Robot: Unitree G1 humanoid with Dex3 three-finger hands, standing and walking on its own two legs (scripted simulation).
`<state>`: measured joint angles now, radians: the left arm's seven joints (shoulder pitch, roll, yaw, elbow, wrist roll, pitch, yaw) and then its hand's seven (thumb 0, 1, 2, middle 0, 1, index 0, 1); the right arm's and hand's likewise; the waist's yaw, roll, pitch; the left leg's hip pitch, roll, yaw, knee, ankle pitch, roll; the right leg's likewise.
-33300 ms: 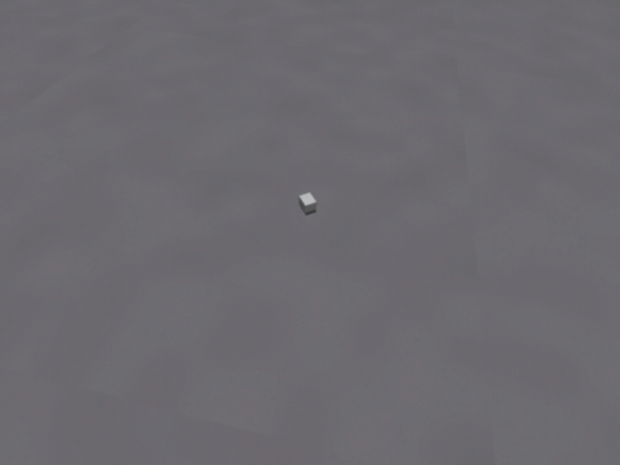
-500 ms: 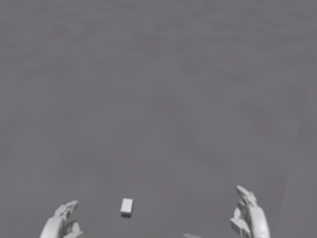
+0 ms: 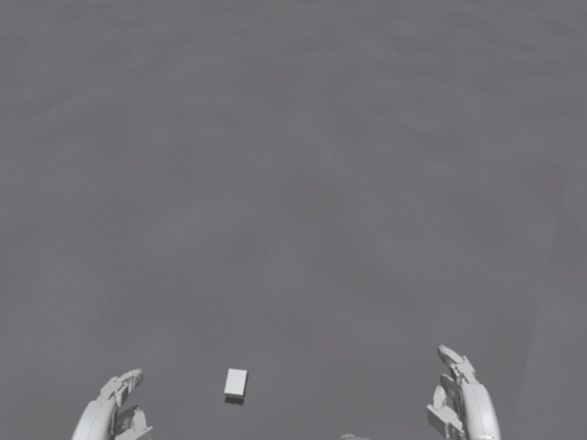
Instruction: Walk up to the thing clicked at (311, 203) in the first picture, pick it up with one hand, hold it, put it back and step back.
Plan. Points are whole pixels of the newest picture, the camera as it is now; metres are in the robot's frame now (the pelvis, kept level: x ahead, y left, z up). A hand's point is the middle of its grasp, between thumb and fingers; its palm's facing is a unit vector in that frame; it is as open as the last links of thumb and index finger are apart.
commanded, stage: home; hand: left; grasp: from above
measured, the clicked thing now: (236, 383) +0.39 +0.14 -0.69
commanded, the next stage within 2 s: stand in 0.18 s
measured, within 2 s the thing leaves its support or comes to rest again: neither
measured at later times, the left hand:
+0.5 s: hand out of the picture +0.13 +0.22 -0.10, palm faces +0.03 -0.95 -0.32, open 7.4 cm
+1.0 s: hand out of the picture +0.02 +0.23 -0.10, palm faces +0.07 -0.95 -0.32, open 7.4 cm
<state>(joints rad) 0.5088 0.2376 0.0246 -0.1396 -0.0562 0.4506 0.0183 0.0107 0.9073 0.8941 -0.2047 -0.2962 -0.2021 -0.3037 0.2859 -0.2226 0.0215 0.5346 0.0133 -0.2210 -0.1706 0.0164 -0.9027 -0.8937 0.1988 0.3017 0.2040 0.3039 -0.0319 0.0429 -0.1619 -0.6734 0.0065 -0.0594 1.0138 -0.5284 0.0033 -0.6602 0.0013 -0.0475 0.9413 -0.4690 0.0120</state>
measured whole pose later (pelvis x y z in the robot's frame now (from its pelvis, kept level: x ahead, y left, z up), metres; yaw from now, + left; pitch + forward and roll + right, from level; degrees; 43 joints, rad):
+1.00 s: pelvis -0.01 +0.00 +0.06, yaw +1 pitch -4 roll +0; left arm 0.18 0.27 0.04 1.12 0.03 0.02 0.03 0.01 0.91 0.89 -0.21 -0.30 -0.20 -0.30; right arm 0.17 -0.27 -0.04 1.09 -0.03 0.00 -0.03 0.01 -0.90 -0.89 0.20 0.30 0.20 0.30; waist 0.03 0.01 0.06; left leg -0.09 -0.03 -0.04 0.39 -0.22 0.01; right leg -0.11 -0.03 -0.03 0.39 -0.21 0.02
